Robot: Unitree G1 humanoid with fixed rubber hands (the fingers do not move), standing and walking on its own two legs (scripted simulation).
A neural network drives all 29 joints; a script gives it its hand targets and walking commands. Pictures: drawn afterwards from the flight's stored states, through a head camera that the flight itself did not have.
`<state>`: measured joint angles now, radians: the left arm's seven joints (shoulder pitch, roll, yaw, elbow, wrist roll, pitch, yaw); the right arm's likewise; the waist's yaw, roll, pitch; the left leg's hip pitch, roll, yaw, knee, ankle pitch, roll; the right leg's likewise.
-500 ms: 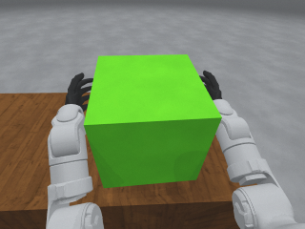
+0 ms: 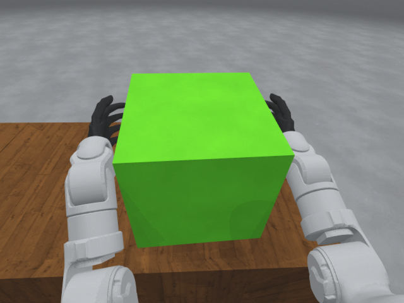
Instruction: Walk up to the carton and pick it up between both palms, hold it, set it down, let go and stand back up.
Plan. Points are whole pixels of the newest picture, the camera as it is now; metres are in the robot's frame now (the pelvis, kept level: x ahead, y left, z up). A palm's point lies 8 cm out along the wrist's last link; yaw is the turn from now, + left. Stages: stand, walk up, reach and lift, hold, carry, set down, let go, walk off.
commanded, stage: hold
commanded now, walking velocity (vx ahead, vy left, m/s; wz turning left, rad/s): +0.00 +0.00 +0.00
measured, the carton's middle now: (196, 155) +0.37 +0.01 +0.16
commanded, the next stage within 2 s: set down in 0.70 s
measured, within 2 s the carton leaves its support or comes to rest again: neither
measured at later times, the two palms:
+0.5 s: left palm (99, 142) +0.34 +0.18 +0.22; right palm (280, 135) +0.36 -0.16 +0.21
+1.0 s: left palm (102, 131) +0.36 +0.17 +0.23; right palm (283, 132) +0.37 -0.16 +0.22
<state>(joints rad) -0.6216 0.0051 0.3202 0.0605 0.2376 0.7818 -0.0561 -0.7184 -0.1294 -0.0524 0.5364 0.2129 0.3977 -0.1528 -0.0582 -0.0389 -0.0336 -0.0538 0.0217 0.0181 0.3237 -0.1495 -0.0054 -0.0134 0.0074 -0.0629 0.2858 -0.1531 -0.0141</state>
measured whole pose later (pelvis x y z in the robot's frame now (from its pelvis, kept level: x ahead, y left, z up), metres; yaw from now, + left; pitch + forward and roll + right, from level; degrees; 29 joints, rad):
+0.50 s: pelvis +0.00 +0.00 +0.00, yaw +0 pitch -7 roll -1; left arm -0.59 0.00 0.31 0.00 0.23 0.79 -0.06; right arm -0.69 -0.13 -0.03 0.49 0.23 0.41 -0.16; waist -0.06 -0.04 -0.03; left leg -0.05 0.02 0.02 0.33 -0.16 -0.01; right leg 0.00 0.01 -0.06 0.28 -0.15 -0.01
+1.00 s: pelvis +0.00 +0.00 +0.00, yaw +1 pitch -9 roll +0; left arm -0.67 0.00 0.37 0.14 0.27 0.63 -0.13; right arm -0.71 -0.08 -0.12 0.55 0.10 0.28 -0.14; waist -0.07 -0.05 0.02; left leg 0.01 0.01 0.01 0.31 -0.15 0.00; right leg 0.05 0.00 -0.07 0.28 -0.16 -0.01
